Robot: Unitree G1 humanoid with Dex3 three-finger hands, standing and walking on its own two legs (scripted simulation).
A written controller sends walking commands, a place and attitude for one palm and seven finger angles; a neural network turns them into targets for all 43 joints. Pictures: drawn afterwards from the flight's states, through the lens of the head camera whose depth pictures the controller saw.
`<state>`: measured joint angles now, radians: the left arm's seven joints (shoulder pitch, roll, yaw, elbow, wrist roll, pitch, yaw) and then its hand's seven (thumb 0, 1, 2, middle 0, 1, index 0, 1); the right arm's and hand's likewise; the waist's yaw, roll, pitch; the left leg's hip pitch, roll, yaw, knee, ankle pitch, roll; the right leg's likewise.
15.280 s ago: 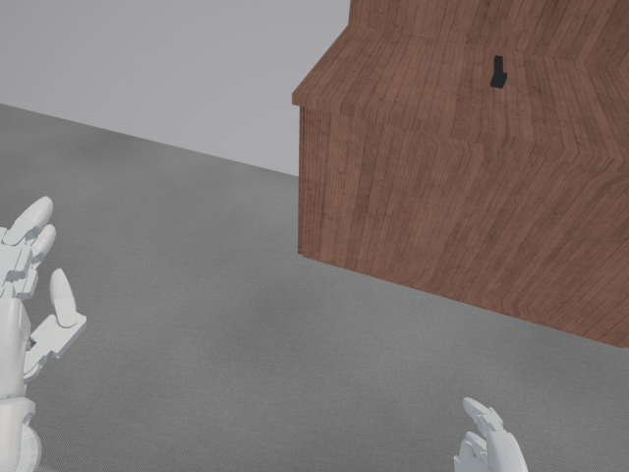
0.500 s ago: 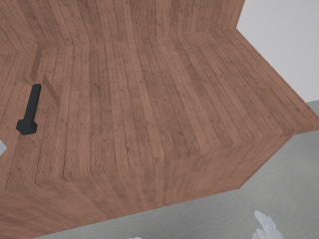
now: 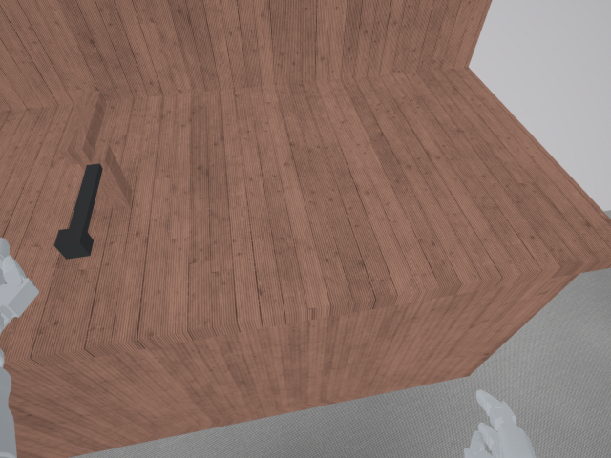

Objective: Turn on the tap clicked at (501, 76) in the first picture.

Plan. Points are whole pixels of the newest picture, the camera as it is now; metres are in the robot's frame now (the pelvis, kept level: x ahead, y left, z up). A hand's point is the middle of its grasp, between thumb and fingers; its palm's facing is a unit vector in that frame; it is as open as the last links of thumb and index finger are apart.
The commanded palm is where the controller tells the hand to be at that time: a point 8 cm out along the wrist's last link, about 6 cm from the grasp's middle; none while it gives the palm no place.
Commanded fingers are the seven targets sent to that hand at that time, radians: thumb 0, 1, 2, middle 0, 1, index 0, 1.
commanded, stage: reach beside the lever's end, fingers flat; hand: left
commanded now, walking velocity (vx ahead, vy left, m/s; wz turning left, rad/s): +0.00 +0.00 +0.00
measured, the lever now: (74, 243) +0.31 +0.33 +0.11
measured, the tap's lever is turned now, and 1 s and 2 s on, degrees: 0 0 0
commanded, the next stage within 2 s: push the lever round in 1.84 s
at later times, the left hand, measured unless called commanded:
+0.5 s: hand (26, 284) +0.26 +0.37 +0.10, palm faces +0.58 -0.81 -0.12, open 7.8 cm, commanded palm +0.22 +0.40 +0.10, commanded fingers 0.00 0.90 0.90 -0.15 -0.15 -0.15 -0.15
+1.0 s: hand (24, 288) +0.26 +0.37 +0.09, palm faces +0.56 -0.82 -0.11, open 7.8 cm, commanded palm +0.22 +0.40 +0.10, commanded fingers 0.00 0.90 0.90 -0.15 -0.15 -0.15 -0.15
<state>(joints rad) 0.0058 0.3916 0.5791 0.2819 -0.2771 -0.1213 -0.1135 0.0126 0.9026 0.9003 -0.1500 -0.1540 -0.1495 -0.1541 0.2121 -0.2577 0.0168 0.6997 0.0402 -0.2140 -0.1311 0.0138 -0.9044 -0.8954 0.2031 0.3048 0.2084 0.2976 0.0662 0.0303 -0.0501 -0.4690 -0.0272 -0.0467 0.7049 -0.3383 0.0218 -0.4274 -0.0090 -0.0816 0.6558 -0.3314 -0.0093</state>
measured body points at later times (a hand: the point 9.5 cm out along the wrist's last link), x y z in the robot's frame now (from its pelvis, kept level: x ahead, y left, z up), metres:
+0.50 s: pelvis +0.00 -0.02 +0.00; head +0.05 -0.02 +0.45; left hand +0.22 +0.41 +0.11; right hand +0.15 -0.28 -0.10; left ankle +0.01 +0.10 -0.72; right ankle +0.00 -0.12 -0.72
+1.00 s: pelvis +0.01 +0.00 +0.00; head +0.05 -0.01 +0.45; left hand +0.22 +0.41 +0.10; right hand +0.15 -0.27 -0.10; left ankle +0.01 +0.10 -0.72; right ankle +0.00 -0.12 -0.72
